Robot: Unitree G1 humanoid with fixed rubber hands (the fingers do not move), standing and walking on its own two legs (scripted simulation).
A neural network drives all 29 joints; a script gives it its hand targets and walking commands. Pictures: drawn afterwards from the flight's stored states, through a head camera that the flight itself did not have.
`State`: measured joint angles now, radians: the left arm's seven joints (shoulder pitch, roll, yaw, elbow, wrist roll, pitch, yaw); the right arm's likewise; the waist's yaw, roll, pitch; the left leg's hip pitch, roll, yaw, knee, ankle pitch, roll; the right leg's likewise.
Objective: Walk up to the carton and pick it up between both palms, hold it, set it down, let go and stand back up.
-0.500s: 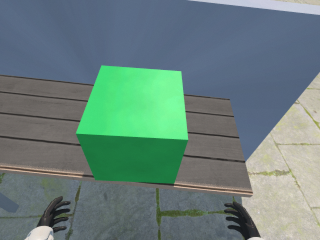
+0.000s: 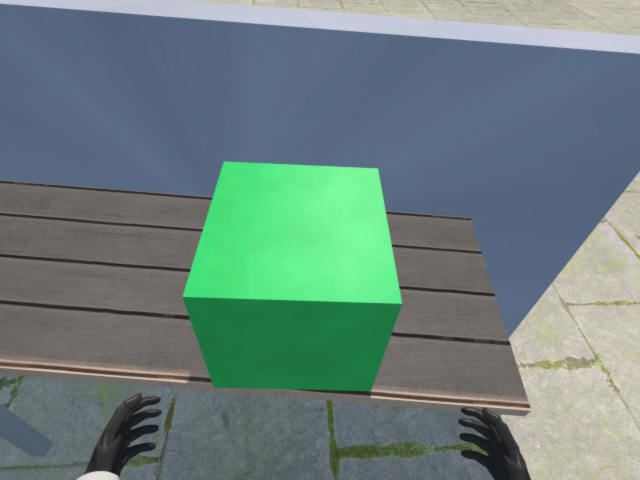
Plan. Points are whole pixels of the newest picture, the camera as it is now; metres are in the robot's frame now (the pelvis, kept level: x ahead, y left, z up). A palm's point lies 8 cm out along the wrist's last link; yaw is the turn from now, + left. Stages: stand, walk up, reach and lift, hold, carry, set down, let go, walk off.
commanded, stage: reach and lift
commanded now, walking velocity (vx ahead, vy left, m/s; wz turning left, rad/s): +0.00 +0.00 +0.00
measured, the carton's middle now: (297, 276) +0.41 +0.07 +0.00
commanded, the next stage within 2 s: none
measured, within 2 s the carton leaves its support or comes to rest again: neither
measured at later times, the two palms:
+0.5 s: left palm (116, 461) +0.14 +0.25 -0.04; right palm out of the picture +0.16 -0.22 -0.04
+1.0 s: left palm (129, 385) +0.22 +0.25 +0.01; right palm (509, 406) +0.23 -0.21 +0.01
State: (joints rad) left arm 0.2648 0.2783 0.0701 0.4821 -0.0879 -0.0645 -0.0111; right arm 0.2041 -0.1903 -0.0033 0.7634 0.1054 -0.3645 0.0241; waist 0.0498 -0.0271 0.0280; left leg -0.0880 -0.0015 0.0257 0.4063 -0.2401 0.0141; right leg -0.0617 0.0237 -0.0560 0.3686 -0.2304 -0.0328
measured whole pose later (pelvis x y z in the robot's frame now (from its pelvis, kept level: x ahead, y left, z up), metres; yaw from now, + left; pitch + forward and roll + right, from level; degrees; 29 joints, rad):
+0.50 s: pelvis -0.01 +0.01 +0.00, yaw -1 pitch -4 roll +0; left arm 0.29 0.27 -0.03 0.51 -0.19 -0.36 0.04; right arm 0.25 -0.19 -0.01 0.65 0.23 -0.45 0.06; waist 0.05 -0.01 0.03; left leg -0.11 -0.01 0.04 0.43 -0.24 0.02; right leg -0.10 0.02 -0.03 0.41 -0.23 -0.03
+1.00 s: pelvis +0.01 +0.00 +0.00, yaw -1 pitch -4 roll +0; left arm 0.14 0.32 0.00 0.43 -0.26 -0.22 -0.01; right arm 0.14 -0.23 0.07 0.49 0.32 -0.30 -0.02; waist 0.05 -0.02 -0.01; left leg -0.09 0.00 0.03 0.40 -0.25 0.01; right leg -0.08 0.03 -0.02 0.38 -0.24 -0.03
